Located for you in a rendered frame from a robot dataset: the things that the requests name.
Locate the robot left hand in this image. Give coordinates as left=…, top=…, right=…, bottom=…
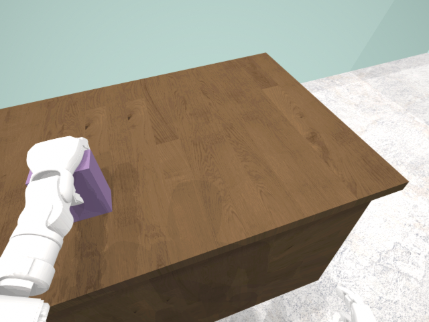
left=27, top=136, right=90, bottom=206

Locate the left robot upper arm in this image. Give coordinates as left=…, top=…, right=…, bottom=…
left=0, top=295, right=50, bottom=322

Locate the table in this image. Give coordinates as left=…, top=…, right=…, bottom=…
left=0, top=53, right=409, bottom=322

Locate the left robot forearm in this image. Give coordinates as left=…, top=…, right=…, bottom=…
left=0, top=166, right=74, bottom=297

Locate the sponge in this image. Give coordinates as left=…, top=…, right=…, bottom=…
left=25, top=149, right=112, bottom=223

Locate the robot right hand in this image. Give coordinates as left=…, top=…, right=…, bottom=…
left=328, top=286, right=376, bottom=322

